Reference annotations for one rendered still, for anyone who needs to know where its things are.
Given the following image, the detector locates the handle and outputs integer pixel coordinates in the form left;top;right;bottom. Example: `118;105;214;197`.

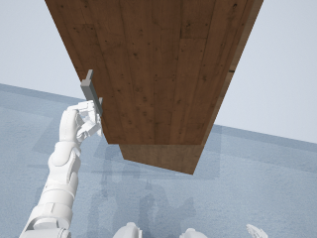
80;69;103;117

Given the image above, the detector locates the right robot hand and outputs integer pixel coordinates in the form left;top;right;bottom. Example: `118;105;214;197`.
246;224;268;238

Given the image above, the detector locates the robot left forearm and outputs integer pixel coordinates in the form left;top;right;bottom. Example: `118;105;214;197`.
19;141;81;238

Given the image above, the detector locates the left robot upper arm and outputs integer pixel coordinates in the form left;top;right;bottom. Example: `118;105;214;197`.
21;227;71;238

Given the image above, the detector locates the cupboard door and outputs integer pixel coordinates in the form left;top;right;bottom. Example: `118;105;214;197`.
45;0;255;146

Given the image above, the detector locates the robot left thigh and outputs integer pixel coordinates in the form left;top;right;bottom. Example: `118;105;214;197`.
113;225;143;238

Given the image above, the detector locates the left robot hand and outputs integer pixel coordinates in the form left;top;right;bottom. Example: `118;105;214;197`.
59;100;103;147

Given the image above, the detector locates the left robot shin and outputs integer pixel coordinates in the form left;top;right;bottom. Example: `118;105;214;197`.
126;222;136;226

